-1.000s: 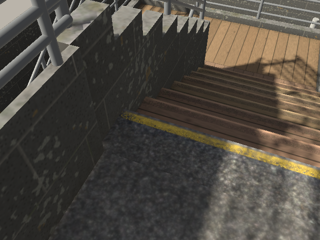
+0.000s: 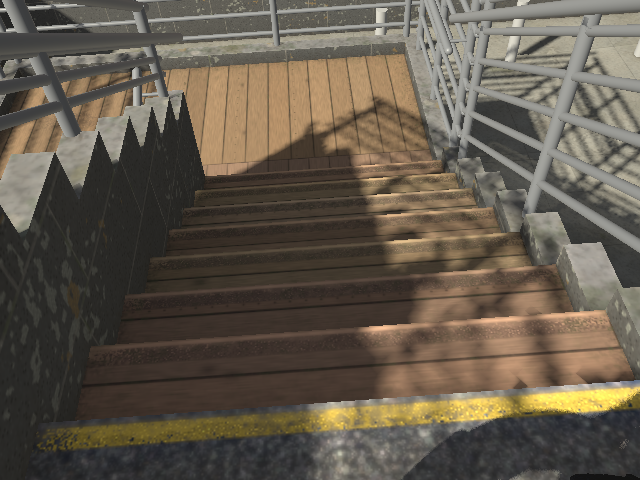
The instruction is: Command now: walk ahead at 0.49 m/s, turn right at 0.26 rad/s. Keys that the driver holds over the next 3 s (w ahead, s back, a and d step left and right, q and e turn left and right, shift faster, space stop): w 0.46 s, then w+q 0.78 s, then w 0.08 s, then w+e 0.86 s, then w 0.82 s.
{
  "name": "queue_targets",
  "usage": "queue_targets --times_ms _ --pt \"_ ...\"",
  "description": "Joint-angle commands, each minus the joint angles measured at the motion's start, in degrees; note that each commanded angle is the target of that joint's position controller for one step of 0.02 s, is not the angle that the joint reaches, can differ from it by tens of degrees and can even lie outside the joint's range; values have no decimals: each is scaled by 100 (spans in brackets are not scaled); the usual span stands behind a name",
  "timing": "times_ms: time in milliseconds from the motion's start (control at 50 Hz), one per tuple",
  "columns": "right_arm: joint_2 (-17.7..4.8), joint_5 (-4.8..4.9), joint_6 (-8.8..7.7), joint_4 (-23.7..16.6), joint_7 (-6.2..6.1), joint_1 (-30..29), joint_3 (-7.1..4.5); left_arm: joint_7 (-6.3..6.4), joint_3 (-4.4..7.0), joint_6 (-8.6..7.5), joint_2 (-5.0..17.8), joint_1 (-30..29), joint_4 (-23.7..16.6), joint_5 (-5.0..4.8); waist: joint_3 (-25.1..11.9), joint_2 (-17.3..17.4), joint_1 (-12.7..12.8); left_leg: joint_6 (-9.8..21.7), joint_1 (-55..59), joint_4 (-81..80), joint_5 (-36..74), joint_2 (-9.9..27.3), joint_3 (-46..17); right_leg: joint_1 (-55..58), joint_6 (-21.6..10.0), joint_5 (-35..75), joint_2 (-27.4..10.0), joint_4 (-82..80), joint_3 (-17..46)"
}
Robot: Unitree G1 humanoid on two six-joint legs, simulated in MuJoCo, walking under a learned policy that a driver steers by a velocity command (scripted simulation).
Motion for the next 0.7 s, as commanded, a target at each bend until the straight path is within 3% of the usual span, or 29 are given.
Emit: queue_targets --times_ms 20,80,120,160,180,200,220,240,260,280,300,320,360,400,440,520,560,600,640,660,680,700 --pt "-187 64 -77 -442 95 -576 14 62 165 -45 836 389 -160 -14 160 -683 203 67 522 -794 522 -321 328 -238 -669 1404 -1451 -443 897" --pt "-279 108 -143 -687 216 -991 6 77 155 -12 834 688 -40 -12 268 -689 311 255 17 -1087 -96 -388 277 677 -734 1730 -1850 -84 1289" --pt "-327 110 -173 -731 320 -925 -3 120 163 79 856 748 18 -10 287 -734 191 424 104 -1352 -575 -455 271 1098 -661 2144 -2015 106 1406" --pt "-509 100 -181 -587 358 -263 -92 131 187 151 975 536 -48 4 -63 -879 -198 660 1296 -1537 -874 -762 519 1030 -506 3696 -1867 655 1236" --pt "-716 96 -193 -346 345 546 -195 133 160 174 947 287 -116 34 -582 -787 -673 868 2532 -1629 -469 -792 476 793 -359 4372 -1563 1515 980" --pt "-1036 24 -183 -160 304 1645 -269 118 94 169 831 164 -273 96 -1422 -319 -1096 1305 4272 -1543 -153 125 -500 -198 -157 3280 -1183 3127 690" --pt "-1275 35 -118 57 315 2276 -354 70 -70 84 172 1202 -123 35 -2303 1341 -836 2248 6362 -1832 -886 1465 -2964 -2277 286 -771 -181 5365 261" --pt "-645 140 -84 82 304 2218 -192 32 -13 -15 629 1161 -53 -50 -2089 1120 -904 2178 6322 -2369 -1923 1592 -3847 -3148 244 -1933 -302 6006 744" --pt "-427 176 -37 10 248 1694 -116 23 103 -54 965 483 -204 -142 -927 592 -844 1859 5462 -2521 -1978 1368 -3011 -3566 245 -1489 -612 6120 629" --pt "-391 130 -2 -69 229 1312 -84 47 87 -70 903 48 -312 -130 -409 -5 -709 1668 4641 -2688 -1558 1075 -2238 -3471 281 -932 -889 5878 369" --pt "-351 82 0 -56 250 1144 -59 74 104 -64 818 -119 -344 -54 -25 -223 -559 1571 4002 -2861 -993 804 -1784 -3364 326 -579 -1045 5483 243" --pt "-273 19 -27 -43 266 1075 -18 88 142 -19 776 -2 -316 0 -17 -138 -373 1461 3666 -2979 -581 583 -1388 -3065 342 -328 -1226 5164 204" --pt "-221 27 -60 80 297 1194 -5 95 126 61 535 252 -238 11 -105 69 -242 1513 3409 -3111 128 421 -1001 -2771 425 -157 -1295 4791 63" --pt "-379 51 -73 195 292 1295 -44 132 125 117 457 124 -295 44 -29 100 -192 1557 3230 -3208 457 401 -739 -2859 536 -18 -1376 4279 -44" --pt "-544 82 -31 279 234 1389 -89 150 88 121 404 -398 -470 82 101 35 -313 1511 3206 -3305 417 400 -594 -3052 593 506 -1438 3478 -86" --pt "-611 153 95 521 134 1800 -98 108 37 48 312 -1197 -693 122 227 60 -550 1316 3145 -3161 357 234 -413 -2724 601 1523 -1234 2091 -206" --pt "-750 215 175 605 113 1933 -136 79 71 -15 415 -1618 -892 118 309 48 -646 1275 3167 -3047 440 246 -540 -2547 588 1693 -1089 1638 -209" --pt "-763 189 282 698 81 2114 -145 -12 53 -70 392 -1880 -1008 98 289 127 -699 1318 3372 -2787 203 358 -671 -2480 553 1441 -1023 1454 -224" --pt "-668 131 323 686 38 2105 -144 -100 82 -179 470 -1742 -1024 48 97 261 -515 1301 3251 -2529 278 409 -853 -1823 522 1280 -894 1523 -235" --pt "-712 160 353 647 22 2024 -159 -113 131 -216 595 -1500 -970 46 61 315 -351 1268 3247 -2382 201 408 -981 -1482 487 1048 -841 1398 -254" --pt "-696 189 392 577 3 1903 -155 -103 203 -237 723 -1019 -835 74 -103 259 -71 1186 3192 -1974 309 253 -996 -891 404 885 -755 1176 -349" --pt "-606 201 417 510 -14 1798 -117 -76 308 -265 970 -314 -703 135 -454 4 272 963 2847 -981 161 -85 -817 50 179 1098 -1104 994 -58"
